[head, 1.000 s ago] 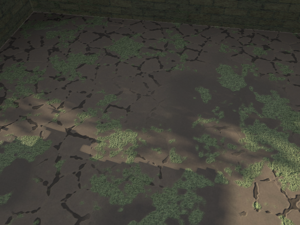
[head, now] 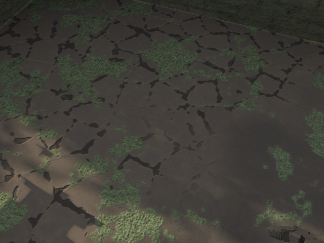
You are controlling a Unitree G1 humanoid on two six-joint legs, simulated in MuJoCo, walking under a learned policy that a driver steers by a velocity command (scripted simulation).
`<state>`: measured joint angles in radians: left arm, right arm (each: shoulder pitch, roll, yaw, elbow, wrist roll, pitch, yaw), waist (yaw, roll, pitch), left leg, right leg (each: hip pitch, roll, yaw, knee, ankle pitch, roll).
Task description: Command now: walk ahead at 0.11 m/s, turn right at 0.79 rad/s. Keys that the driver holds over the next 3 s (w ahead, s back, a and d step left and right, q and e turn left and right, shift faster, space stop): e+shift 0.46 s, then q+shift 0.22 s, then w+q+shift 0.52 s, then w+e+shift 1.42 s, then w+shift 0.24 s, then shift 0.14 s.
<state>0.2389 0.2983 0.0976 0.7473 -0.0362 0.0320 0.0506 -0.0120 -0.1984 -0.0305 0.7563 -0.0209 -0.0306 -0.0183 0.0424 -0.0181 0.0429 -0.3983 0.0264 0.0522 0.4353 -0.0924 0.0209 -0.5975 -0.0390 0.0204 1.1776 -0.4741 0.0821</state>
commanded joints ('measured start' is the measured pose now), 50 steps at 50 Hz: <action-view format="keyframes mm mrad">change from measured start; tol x32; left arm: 1 103 4 3 -76 4 14 -2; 50 117 122 6 -92 78 -118 -36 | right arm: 1 -52 -169 -57 -52 3 -7 -19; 50 54 -174 -61 -190 -17 46 120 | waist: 1 15 142 -170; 9 25 101 -177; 12 10 -363 -178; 39 -22 254 24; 50 23 -97 16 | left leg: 1 115 270 -108 -153 314 211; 9 141 275 55 16 -35 53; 13 -409 -25 -108 811 -496 -70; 30 62 18 -126 281 -207 -74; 34 152 74 -233 47 272 28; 37 49 141 -515 -178 -709 176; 40 -48 140 -606 -236 -728 184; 50 -548 48 -112 743 -181 5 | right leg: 1 62 -56 -8 -151 120 -10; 9 331 7 -92 -569 308 -138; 11 540 -231 343 -759 793 -291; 30 355 -128 360 -737 622 -282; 38 248 132 7 -513 -36 -98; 43 883 -113 257 -872 -23 -198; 45 828 -364 577 -986 -217 -299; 50 654 -256 218 -1059 -28 -214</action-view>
